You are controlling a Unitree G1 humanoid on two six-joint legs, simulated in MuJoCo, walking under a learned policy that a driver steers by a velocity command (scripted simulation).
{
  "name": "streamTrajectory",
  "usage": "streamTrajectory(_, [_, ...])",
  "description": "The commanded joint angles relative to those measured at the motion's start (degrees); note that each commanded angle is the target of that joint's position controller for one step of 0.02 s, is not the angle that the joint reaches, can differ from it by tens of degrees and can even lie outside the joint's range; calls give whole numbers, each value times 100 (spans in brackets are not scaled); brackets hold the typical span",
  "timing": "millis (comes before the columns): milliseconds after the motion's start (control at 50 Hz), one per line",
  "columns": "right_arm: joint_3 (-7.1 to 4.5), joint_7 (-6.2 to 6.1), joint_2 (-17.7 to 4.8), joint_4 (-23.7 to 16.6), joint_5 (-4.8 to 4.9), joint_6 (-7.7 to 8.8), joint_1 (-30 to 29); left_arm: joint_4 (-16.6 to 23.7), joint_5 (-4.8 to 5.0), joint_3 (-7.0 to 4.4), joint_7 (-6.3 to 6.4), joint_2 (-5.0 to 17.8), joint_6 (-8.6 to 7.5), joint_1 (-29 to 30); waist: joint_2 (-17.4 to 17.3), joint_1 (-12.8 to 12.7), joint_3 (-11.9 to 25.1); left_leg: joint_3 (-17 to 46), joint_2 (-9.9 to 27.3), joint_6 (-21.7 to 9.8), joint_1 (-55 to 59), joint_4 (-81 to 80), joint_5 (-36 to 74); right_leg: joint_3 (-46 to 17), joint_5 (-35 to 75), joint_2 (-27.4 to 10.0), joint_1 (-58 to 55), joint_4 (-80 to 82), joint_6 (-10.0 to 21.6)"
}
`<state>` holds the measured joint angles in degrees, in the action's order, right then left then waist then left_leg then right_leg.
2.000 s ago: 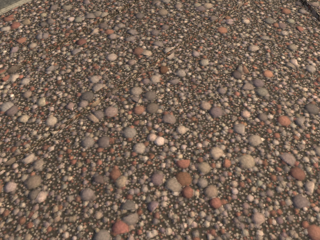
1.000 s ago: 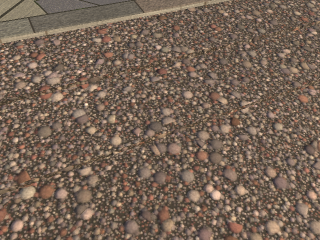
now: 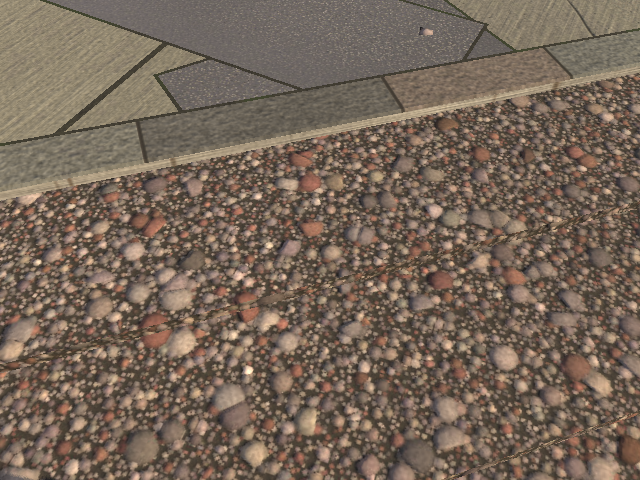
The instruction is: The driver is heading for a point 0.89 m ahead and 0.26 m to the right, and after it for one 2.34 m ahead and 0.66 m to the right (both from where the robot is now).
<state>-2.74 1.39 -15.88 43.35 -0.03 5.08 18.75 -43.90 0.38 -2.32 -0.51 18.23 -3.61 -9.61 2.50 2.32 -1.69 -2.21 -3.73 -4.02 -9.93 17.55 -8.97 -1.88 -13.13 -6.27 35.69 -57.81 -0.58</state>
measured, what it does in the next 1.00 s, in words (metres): climbs: right foot, then left foot 0.03 m higher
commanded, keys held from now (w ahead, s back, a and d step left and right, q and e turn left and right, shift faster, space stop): w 0.74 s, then w+e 0.26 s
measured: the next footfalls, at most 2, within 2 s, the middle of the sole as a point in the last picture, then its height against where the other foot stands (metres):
right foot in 0.28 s outside the picture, level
left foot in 0.78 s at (278, 403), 0.03 m higher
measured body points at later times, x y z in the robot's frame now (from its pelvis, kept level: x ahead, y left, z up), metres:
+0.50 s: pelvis +0.28 -0.07 +0.00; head +0.30 -0.09 +0.45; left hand +0.33 +0.20 -0.12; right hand +0.41 -0.34 -0.12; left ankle +0.30 +0.09 -0.64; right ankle +0.29 -0.15 -0.75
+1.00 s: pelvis +0.55 -0.02 +0.03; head +0.57 -0.02 +0.48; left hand +0.68 +0.25 -0.09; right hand +0.62 -0.30 -0.09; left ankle +0.59 +0.07 -0.71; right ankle +0.52 -0.17 -0.62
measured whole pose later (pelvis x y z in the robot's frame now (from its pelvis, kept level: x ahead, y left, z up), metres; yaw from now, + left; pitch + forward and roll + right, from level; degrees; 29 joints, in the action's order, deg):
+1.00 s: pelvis +0.55 -0.02 +0.03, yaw -6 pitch +0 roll +2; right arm -3.1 0.6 -14.0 46.7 -0.6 5.9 14.9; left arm -47.2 1.9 -3.5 0.4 17.0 -1.7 -14.5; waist 2.6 1.0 -0.9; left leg -9.3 -0.2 -2.6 -13.7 22.8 -9.6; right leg -3.1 -16.3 -4.4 30.7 -67.4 1.7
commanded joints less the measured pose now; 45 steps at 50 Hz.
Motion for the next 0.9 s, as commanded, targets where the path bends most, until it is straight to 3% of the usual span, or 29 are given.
streamTrajectory(20, [-212, -67, -864, -337, 20, 114, -339, 321, -41, -10, -18, 172, -21, 70, -506, -190, 25, 1002, 1479, -992, 20, -1050, 1226, -92, 972, -149, 141, 887, -104])
streamTrajectory(80, [-234, -104, -996, -171, 61, 72, -83, 456, -11, 35, -84, 106, -86, 693, -511, 50, -104, 663, 1343, -814, 45, -1061, 1055, 89, 1789, 70, -196, 1964, -89])
streamTrajectory(140, [-256, -106, -1079, 50, 106, 0, 246, 597, 34, 35, -145, 174, -97, 1105, -558, 201, -210, 762, 1592, -772, 524, -895, 867, 90, 1721, 168, -151, 2374, 10])
streamTrajectory(180, [-272, -137, -1113, 152, 124, -82, 315, 686, 31, 18, -201, 240, -114, 1231, -587, 160, -242, 869, 1798, -689, 999, -651, 1112, 46, 1335, 207, -19, 2590, 170])
streamTrajectory(220, [-292, -176, -1172, 207, 123, -164, 276, 652, 12, -27, -233, 346, -138, 1010, -687, -15, -85, 864, 1847, -561, 1282, -266, 1880, 171, 900, 352, -418, 2767, 322])
streamTrajectory(240, [-294, -195, -1206, 204, 128, -202, 164, 542, -7, -96, -223, 456, -149, 584, -739, -289, 180, 720, 1715, -457, 1280, 253, 2809, 349, 851, 535, -1078, 2928, 433])
streamTrajectory(260, [-245, -213, -1090, 200, 108, -240, 148, 280, -23, -227, -183, 667, -143, -253, -655, -681, 714, 479, 1416, -309, 1023, 1269, 3462, 495, 927, 685, -2252, 2993, 577])
streamTrajectory(280, [-114, -229, -805, 63, -16, -236, 195, 61, -48, -356, -119, 1075, -121, -1305, -112, -1047, 1553, 227, 1087, -66, -94, 2997, 2118, -519, 1291, -232, -3992, 2800, 884])
streamTrajectory(300, [76, -165, -111, -10, -5, -105, 976, -61, -67, -449, -121, 1560, -75, -1589, 1459, -596, 2136, 250, -17, 360, -2431, 5015, -1950, -3364, 213, -1547, -5784, 3440, 1827])
streamTrajectory(320, [-19, -124, -644, 127, 111, 18, 699, -18, 11, -327, -115, 1010, -60, -1579, 863, -911, 2070, 1043, 161, 354, -3146, 5802, -2415, -4037, -790, -1558, -5728, 3988, 1846])
streamTrajectory(340, [-100, -89, -889, -41, 248, 90, 154, 38, -5, -256, -89, 810, -62, -1184, 585, -867, 1214, 904, 444, 299, -3605, 6013, -2010, -3250, -865, -1413, -5086, 4081, 1640])
streamTrajectory(360, [-79, -113, -859, -151, 216, 121, -227, 110, -31, -207, -81, 653, -63, -787, 124, -711, 758, 711, 764, 276, -3502, 5763, -1442, -2595, -452, -1191, -4289, 4193, 1498])
streamTrajectory(380, [-91, -135, -798, -188, 114, 113, -432, 134, -84, -157, -92, 486, -75, -530, -2, -563, 406, 637, 934, 303, -3319, 5462, -1084, -2164, 29, -981, -3618, 4363, 1452])
streamTrajectory(400, [-107, -132, -748, -174, 82, 64, -323, 141, -153, -106, -99, 350, -100, -416, 149, -363, 332, 666, 1067, 315, -2975, 5340, -834, -1862, 388, -813, -3186, 4527, 1408])
streamTrajectory(460, [-62, -138, -461, -67, 75, -119, -33, -29, -97, -101, -104, 361, -156, -476, 271, -122, 245, 527, 1106, 457, -2890, 5616, -702, -1275, 1171, -682, -2712, 4806, 1521])
streamTrajectory(520, [-9, -166, -354, -285, 5, -199, -562, -207, -81, -108, -45, 418, -116, -726, 77, -186, 3, 461, 1228, 611, -3619, 5332, -238, -845, 1479, -594, -2695, 4904, 1509])
streamTrajectory(540, [59, -161, -234, -405, -27, -194, -845, -234, -66, -114, -11, 450, -68, -798, 41, -262, -39, 353, 1238, 624, -3704, 4867, -150, -683, 1529, -546, -2704, 4958, 1460])
streamTrajectory(600, [144, -94, -69, -605, 6, -91, -1549, -352, -80, -96, 44, 512, -28, -1174, 56, -542, -76, 105, 1077, 566, -3368, 3632, 478, -372, 2063, -444, -2825, 5009, 1287])
streamTrajectory(660, [172, -10, -44, -788, 70, -28, -2055, -515, -5, -106, 53, 616, 35, -1552, 92, -723, -161, -90, 880, 483, -3299, 2797, 545, -338, 2232, -624, -3383, 5024, 1282])
streamTrajectory(700, [154, 61, -84, -896, 107, 9, -2232, -604, 3, -94, 62, 606, 109, -1691, 205, -708, -213, -172, 734, 358, -3223, 2399, 350, -346, 2492, -770, -3785, 4928, 1233])
streamTrajectory(740, [76, 107, -236, -903, 109, 39, -1979, -605, 0, -98, 85, 649, 146, -1584, 471, -410, 7, -269, 491, 149, -2599, 2096, 14, -256, 3783, -829, -4031, 4499, 1093])
streamTrajectory(760, [-12, 100, -385, -816, 74, 55, -1543, -585, 0, -100, 107, 677, 154, -1480, 574, -95, 330, -352, 283, 40, -1808, 1890, 17, -188, 4818, -738, -3981, 3961, 990])
streamTrajectory(780, [-163, 63, -653, -557, 58, 54, -639, -547, 2, -75, 139, 630, 158, -1360, 487, 380, 854, -316, 177, -125, -516, 1574, 251, -26, 5323, -490, -3662, 3010, 835])
streamTrajectory(800, [-321, -23, -1139, -359, -27, 37, 332, -359, -47, 1, 160, 439, 114, -1365, -29, 687, 1663, 936, 1180, -515, 1477, 1520, 213, 139, 4097, -141, -2265, 1420, 592])
streamTrajectory(820, [-430, -39, -1517, -227, -77, -12, 845, -294, -52, 177, 121, -234, 4, -1901, -1674, 501, 2633, 3852, 2682, -1340, 3064, 526, -1276, 79, -340, 886, -398, -708, 271])
streamTrajectory(840, [-265, -90, -962, -272, -76, 10, 655, -392, 21, -25, 52, 396, -88, -1475, -1348, 636, 2330, 4537, 2729, -1261, 2716, -27, -1786, -787, -1506, 851, 272, -1792, 281])
streamTrajectory(860, [-179, -122, -754, -259, -39, 26, 208, -222, 169, -136, 18, 596, -114, -1098, -1140, 466, 1290, 3535, 2673, -1056, 1860, -83, -1762, -683, -1267, 576, 712, -2143, 315])
streamTrajectory(900, [-98, -100, -390, -162, 0, 87, -407, -80, 153, -160, 58, 412, -78, -721, -661, 40, 370, 2092, 2157, -748, 538, -476, -981, -374, -510, 104, 453, -1643, 334])
Over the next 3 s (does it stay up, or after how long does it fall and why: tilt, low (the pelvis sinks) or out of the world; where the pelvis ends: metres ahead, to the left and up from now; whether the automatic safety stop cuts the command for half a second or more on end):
stays up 1.19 -0.29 0.07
